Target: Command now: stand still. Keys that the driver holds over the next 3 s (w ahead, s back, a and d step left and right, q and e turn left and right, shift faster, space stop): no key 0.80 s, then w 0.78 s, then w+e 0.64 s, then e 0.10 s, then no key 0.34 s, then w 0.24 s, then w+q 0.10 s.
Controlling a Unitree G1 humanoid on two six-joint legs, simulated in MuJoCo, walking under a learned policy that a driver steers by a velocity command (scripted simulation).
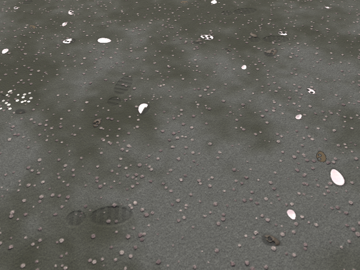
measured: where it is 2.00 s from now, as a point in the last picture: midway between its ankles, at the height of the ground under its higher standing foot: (201, 264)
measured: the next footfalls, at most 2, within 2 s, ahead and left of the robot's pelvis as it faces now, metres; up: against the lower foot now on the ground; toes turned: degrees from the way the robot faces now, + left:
left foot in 1.50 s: +0.44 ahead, +0.09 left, +0.00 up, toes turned +1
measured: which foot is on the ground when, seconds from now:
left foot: down 0.00-1.00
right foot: down 0.00-1.00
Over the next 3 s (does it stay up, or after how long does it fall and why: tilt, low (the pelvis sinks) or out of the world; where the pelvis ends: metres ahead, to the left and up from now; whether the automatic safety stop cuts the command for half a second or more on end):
stays up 0.89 -0.17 0.01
